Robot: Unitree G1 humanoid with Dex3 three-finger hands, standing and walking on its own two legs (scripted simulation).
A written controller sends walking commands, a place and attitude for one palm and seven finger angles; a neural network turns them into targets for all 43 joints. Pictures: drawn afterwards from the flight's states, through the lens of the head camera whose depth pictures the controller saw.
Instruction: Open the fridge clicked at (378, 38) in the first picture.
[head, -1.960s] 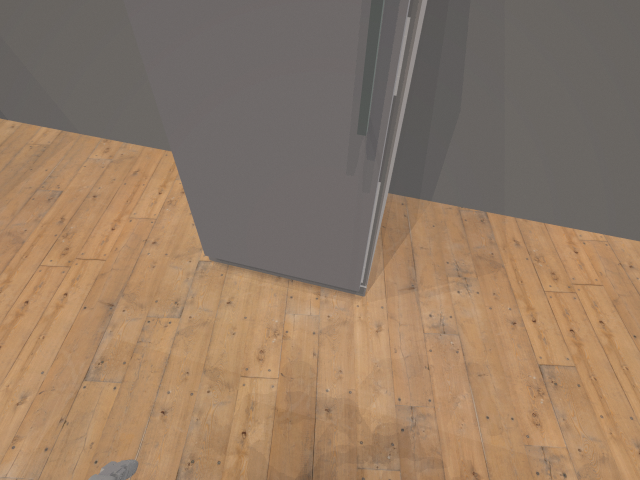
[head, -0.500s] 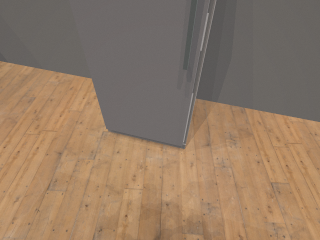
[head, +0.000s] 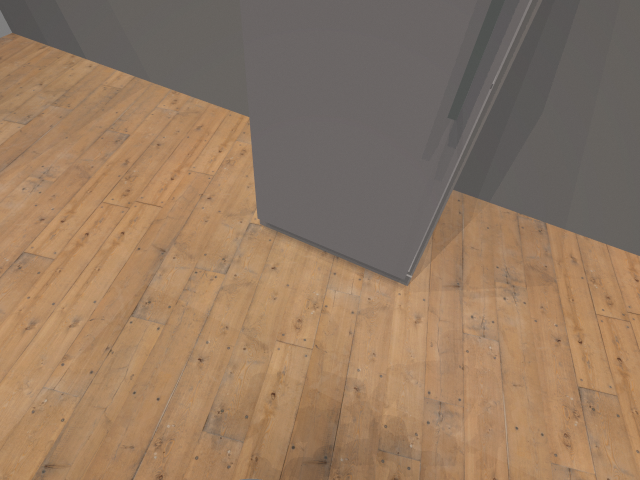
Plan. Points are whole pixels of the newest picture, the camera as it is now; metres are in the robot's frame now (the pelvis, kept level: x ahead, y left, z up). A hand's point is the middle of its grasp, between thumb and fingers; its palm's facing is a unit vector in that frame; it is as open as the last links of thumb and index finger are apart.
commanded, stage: walk to a spot facing it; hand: right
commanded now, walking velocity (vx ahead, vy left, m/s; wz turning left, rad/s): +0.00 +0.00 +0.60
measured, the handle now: out of the picture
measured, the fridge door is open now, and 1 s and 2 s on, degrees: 0 0 0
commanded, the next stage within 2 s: turn to face it in 2.00 s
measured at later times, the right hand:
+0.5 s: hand out of the picture +0.07 -0.23 -0.15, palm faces -0.15 +0.96 -0.25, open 7.4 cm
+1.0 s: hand (429, 476) +0.16 -0.15 -0.14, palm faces -0.58 +0.79 -0.21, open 7.4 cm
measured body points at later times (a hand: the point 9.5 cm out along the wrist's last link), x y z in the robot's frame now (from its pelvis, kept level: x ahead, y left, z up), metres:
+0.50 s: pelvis -0.02 -0.03 +0.02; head +0.01 -0.03 +0.47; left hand +0.06 +0.25 -0.10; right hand +0.08 -0.28 -0.13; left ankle +0.01 +0.09 -0.72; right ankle +0.00 -0.16 -0.70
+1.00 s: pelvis -0.04 -0.04 +0.01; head -0.02 -0.02 +0.46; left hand -0.18 +0.17 -0.13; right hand +0.19 -0.20 -0.12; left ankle -0.12 +0.06 -0.71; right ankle +0.01 -0.15 -0.72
